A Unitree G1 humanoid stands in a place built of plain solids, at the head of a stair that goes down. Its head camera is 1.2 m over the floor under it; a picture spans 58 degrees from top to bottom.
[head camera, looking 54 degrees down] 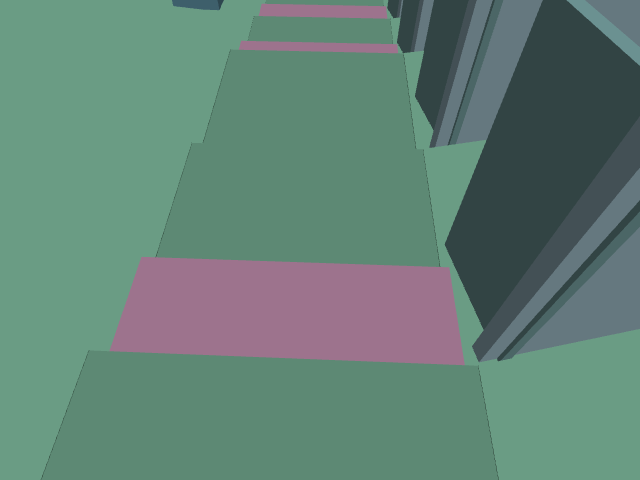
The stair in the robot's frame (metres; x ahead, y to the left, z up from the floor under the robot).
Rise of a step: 0.11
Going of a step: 0.57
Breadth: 1.12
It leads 2 degrees to the right of straight ahead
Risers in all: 3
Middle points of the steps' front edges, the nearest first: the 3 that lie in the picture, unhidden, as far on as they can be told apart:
0.46 0.11 0.00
0.86 0.09 -0.11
1.60 0.06 -0.22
